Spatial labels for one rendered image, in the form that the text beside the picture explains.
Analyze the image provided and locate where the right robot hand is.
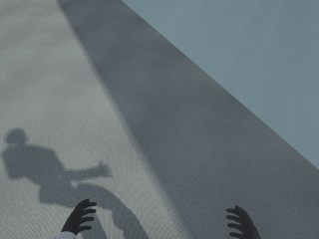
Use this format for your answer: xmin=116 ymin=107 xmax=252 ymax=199
xmin=226 ymin=205 xmax=261 ymax=239

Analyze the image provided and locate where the left robot hand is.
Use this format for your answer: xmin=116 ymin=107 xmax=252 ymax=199
xmin=61 ymin=198 xmax=97 ymax=235

